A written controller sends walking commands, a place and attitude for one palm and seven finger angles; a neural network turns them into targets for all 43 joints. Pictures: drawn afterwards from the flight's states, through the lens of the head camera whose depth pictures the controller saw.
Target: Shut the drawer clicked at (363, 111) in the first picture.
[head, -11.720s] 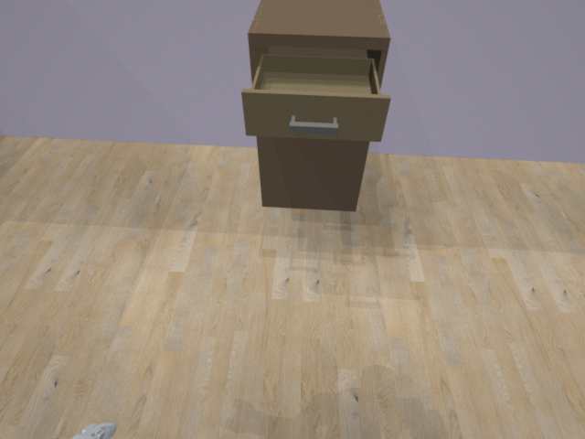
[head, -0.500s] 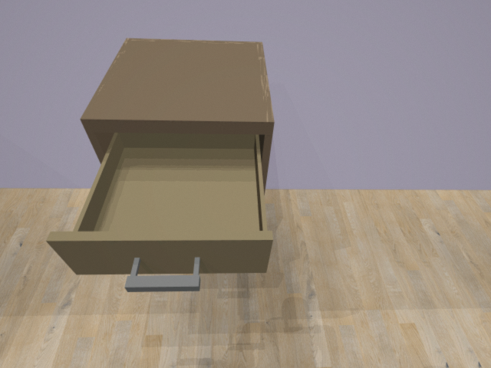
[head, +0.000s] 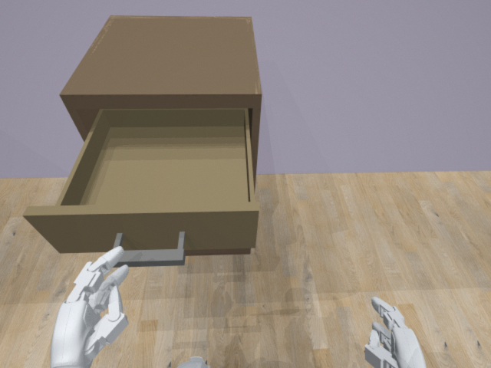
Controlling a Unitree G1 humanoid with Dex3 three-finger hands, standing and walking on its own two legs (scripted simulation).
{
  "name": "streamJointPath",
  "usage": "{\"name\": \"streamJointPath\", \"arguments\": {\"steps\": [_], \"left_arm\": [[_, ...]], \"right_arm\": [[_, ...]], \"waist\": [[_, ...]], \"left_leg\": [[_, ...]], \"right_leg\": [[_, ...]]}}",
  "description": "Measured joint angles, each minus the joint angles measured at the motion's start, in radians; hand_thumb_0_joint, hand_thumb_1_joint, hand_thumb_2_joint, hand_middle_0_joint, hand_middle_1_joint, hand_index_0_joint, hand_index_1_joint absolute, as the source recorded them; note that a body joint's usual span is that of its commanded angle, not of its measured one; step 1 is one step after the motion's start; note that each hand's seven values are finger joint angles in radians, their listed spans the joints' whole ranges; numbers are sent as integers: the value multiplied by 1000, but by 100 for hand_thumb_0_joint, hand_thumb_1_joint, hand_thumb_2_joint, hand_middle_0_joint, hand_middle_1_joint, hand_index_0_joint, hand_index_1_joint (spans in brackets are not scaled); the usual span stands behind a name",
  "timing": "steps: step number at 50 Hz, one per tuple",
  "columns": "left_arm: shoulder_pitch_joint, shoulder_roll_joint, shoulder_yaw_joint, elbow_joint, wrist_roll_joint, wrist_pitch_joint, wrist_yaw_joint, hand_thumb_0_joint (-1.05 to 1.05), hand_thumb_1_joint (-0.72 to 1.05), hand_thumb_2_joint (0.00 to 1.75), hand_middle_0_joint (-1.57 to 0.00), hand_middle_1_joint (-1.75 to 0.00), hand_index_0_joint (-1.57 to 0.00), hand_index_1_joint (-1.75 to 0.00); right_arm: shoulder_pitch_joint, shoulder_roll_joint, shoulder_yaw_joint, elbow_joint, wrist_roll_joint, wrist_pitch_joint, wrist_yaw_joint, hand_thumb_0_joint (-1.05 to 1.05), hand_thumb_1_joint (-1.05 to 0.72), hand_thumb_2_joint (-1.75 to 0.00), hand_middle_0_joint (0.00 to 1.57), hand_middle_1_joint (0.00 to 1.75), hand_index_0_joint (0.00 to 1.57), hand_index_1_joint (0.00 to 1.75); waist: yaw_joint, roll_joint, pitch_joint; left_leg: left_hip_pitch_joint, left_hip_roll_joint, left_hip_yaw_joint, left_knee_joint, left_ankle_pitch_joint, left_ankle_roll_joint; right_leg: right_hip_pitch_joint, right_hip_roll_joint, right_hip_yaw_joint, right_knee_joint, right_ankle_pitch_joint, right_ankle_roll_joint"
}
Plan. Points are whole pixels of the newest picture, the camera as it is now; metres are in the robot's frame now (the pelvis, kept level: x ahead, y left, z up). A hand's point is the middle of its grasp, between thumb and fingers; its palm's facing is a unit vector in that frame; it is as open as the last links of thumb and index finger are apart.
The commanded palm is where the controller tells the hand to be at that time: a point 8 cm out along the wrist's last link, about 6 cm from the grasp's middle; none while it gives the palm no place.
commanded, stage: raise the hand and make a fist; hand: left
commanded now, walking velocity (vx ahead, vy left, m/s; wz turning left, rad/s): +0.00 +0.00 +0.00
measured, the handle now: (149, 247) +0.33 +0.20 -0.03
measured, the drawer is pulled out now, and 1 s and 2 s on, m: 0.30 0.30 0.30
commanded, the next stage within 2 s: bring the fist close to the handle in 1.62 s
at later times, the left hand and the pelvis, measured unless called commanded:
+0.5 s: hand (134, 339) +0.17 +0.16 +0.02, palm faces +0.07 -1.00 -0.04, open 4.1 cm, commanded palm +0.11 +0.22 +0.03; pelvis -0.02 -0.02 -0.03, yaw +1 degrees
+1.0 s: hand (146, 356) +0.14 +0.13 +0.06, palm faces +0.06 -1.00 +0.01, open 3.1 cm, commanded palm +0.10 +0.18 +0.06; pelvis -0.01 +0.01 -0.03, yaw +1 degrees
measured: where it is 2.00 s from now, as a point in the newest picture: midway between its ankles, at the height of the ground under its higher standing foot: outside the picture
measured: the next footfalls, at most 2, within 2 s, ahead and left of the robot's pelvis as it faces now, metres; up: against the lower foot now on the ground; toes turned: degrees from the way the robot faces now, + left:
none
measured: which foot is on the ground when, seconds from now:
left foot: down 0.00-1.00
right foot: down 0.00-1.00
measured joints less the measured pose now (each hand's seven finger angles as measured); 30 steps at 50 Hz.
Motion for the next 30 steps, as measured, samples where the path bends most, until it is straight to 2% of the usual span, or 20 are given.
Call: {"name": "streamJointPath", "arguments": {"steps": [2,4,8,12,15,18,22,25,30], "left_arm": [[42,7,0,-14,-21,-81,-83,1,90,90,-31,-45,-36,-47],[89,16,-8,-48,-38,-113,-132,1,90,90,-35,-49,-40,-51],[126,31,0,-119,-69,-92,-148,1,90,90,-45,-58,-48,-59],[90,50,0,-183,-80,-48,-145,2,90,90,-54,-67,-56,-68],[41,66,-18,-207,-76,8,-158,2,90,90,-60,-74,-62,-74],[16,75,-25,-212,-72,86,-156,2,90,90,-67,-80,-68,-81],[46,63,-13,-212,-68,142,-113,2,89,90,-75,-89,-76,-89],[104,46,-9,-228,-65,119,-79,2,90,90,-81,-96,-81,-96],[207,26,-44,-278,-56,20,-56,2,90,90,-91,-106,-91,-106]], "right_arm": [[-32,-11,-15,-51,2,0,8,1,-90,-89,20,30,20,30],[-56,-22,-22,-94,6,3,2,1,-90,-89,20,30,20,30],[-74,-32,-13,-147,17,12,-36,1,-90,-90,20,30,20,30],[-54,-14,26,-157,24,14,-61,1,-90,-90,20,30,20,30],[-26,11,60,-146,29,21,-67,1,-90,-89,20,30,20,30],[13,38,80,-132,34,45,-66,1,-90,-89,20,30,21,30],[71,51,74,-111,35,76,-63,1,-90,-89,20,30,21,30],[106,40,52,-99,33,82,-58,1,-90,-89,20,30,21,30],[123,0,14,-91,31,71,-51,1,-90,-89,20,30,21,30]], "waist": [[17,-5,-13],[35,-6,-19],[67,2,-13],[78,21,-7],[66,36,-3],[41,45,-2],[10,48,-4],[-2,47,-6],[-2,47,-2]], "left_leg": [[-86,12,-15,92,-11,-6],[-154,17,-34,176,-49,-16],[-234,18,-79,279,-86,-28],[-261,21,-115,314,-92,-28],[-253,25,-124,304,-86,-29],[-222,29,-112,267,-75,-30],[-165,32,-80,202,-59,-29],[-139,30,-60,169,-52,-27],[-146,22,-48,172,-56,-17]], "right_leg": [[-82,12,-11,96,-38,-11],[-139,17,-27,174,-71,-21],[-196,24,-69,264,-109,-40],[-205,34,-102,283,-116,-51],[-194,40,-110,266,-107,-54],[-171,43,-98,232,-91,-50],[-132,40,-68,178,-69,-40],[-116,35,-49,152,-59,-33],[-123,26,-38,152,-60,-21]]}}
